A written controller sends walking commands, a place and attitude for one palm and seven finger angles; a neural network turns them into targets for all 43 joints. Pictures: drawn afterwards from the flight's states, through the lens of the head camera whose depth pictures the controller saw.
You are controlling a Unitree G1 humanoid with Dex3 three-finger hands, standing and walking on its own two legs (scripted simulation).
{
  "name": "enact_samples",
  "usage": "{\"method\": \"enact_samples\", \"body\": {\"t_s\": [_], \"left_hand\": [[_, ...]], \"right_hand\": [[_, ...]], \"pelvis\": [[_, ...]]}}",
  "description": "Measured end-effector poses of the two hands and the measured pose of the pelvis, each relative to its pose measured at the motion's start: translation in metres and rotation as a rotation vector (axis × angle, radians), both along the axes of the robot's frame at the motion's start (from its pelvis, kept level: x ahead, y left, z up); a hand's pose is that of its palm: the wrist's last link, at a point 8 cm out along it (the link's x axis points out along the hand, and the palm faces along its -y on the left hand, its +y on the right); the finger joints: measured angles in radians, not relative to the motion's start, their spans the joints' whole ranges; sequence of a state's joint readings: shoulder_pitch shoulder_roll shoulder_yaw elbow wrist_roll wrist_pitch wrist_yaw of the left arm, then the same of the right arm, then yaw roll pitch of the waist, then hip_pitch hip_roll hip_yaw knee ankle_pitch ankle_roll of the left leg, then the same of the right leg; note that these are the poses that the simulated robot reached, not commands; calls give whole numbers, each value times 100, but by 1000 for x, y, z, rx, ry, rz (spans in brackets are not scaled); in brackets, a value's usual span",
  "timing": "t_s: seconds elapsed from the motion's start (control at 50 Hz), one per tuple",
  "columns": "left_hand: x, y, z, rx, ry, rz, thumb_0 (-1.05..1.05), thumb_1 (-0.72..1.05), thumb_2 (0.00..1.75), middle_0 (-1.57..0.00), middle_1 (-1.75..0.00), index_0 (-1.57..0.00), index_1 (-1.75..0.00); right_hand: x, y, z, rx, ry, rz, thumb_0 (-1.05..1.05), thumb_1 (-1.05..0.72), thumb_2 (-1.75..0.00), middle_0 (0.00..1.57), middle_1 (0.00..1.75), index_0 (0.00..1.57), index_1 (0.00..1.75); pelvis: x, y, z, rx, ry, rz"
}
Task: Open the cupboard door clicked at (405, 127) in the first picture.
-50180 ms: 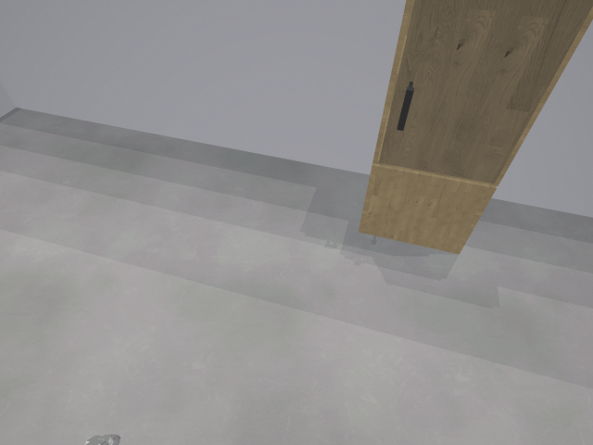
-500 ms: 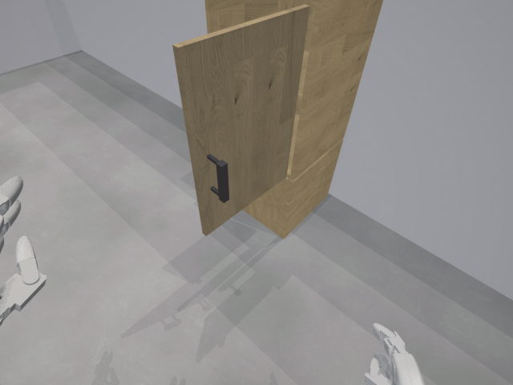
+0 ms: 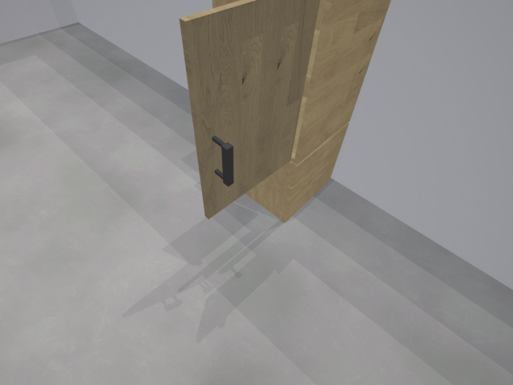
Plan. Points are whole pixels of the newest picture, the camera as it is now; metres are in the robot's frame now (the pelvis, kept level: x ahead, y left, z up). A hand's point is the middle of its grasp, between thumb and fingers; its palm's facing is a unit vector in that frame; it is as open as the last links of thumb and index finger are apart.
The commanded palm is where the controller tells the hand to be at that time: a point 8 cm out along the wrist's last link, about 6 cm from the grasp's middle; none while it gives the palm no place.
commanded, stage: let the arm hang, fingers relaxed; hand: left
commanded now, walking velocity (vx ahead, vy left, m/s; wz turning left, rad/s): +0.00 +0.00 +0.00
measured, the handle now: (222, 161) +0.65 +0.11 -0.09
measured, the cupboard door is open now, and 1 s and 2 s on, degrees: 87 87 87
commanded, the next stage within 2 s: look to check the result in 0.80 s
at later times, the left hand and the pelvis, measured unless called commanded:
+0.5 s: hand out of the picture +0.01 +0.22 -0.16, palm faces +0.01 -0.95 -0.32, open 7.4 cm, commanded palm none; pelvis +0.01 -0.02 +0.01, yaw +1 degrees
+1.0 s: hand out of the picture +0.11 +0.19 -0.15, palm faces -0.02 -0.95 -0.30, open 7.3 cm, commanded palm none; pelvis +0.04 -0.03 +0.01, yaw -1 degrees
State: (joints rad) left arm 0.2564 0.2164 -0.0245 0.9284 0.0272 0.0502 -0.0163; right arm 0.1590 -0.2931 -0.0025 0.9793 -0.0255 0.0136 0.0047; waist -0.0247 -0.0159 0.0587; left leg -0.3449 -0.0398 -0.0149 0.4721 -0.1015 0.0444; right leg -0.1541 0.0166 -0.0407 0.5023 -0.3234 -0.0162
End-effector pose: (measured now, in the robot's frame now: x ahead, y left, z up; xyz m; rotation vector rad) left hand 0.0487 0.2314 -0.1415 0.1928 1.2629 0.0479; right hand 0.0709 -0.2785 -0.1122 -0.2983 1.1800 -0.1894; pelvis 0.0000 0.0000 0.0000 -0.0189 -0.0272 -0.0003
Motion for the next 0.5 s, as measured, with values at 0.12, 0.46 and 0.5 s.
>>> {"method": "enact_samples", "body": {"t_s": [0.12,0.46,0.5], "left_hand": [[-90,-20,-9,-47,255,102,1,90,90,-21,-30,-21,-30],[-60,29,19,155,172,131,0,91,90,-20,-30,-20,-30],[-41,29,21,162,123,119,0,91,90,-20,-30,-20,-30]], "right_hand": [[-50,-3,-4,-15,203,-45,1,-90,-90,20,30,20,30],[-28,21,-29,117,159,-47,1,-90,-90,20,30,20,30],[-19,18,-29,119,135,-43,1,-90,-90,20,30,20,30]], "pelvis": [[1,-5,4,-5,3,12],[10,-15,6,8,-17,13],[12,-16,6,10,-19,12]]}}
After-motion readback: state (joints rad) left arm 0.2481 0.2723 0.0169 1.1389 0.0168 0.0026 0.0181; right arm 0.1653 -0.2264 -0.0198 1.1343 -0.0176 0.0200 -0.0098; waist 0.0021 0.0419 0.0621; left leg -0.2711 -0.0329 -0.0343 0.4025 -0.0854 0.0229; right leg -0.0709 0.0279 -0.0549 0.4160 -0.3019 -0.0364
